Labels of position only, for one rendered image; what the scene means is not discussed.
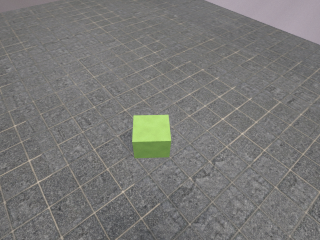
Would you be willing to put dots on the carton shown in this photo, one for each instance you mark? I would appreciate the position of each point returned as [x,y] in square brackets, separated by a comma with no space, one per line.
[151,136]

